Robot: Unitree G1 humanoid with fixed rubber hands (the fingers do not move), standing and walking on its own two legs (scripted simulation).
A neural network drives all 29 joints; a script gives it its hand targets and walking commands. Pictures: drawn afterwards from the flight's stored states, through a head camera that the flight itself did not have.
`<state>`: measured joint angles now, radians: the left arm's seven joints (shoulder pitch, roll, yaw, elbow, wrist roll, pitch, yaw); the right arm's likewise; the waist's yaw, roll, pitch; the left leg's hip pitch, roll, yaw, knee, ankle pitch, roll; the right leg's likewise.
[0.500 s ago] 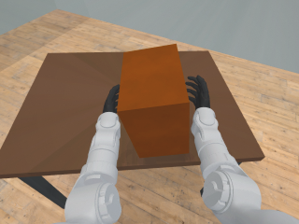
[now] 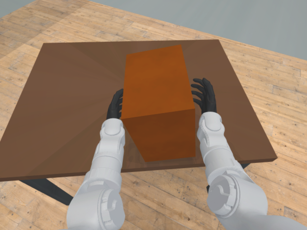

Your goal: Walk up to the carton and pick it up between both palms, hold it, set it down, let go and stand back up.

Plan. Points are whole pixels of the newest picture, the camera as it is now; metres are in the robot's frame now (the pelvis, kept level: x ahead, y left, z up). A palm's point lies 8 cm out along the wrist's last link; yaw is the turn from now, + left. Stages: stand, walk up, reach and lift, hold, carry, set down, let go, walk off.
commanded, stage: set down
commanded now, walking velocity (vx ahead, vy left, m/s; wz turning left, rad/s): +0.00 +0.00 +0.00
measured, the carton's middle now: (161, 107) +0.45 -0.04 +0.02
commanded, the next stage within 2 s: none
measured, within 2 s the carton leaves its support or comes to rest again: rests again in 2.00 s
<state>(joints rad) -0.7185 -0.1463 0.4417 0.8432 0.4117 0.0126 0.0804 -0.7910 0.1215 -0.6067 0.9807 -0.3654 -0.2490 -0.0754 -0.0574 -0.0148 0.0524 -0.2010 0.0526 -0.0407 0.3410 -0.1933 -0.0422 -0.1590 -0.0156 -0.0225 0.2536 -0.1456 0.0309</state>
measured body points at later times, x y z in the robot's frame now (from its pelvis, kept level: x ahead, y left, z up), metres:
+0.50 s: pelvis -0.01 +0.00 +0.00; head +0.06 +0.01 +0.44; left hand +0.41 +0.09 +0.03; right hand +0.40 -0.16 +0.05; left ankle -0.01 +0.14 -0.75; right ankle -0.01 -0.14 -0.75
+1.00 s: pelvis -0.01 +0.00 +0.00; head +0.06 +0.01 +0.44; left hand +0.41 +0.09 +0.03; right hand +0.40 -0.16 +0.05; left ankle -0.01 +0.14 -0.75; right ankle -0.01 -0.14 -0.75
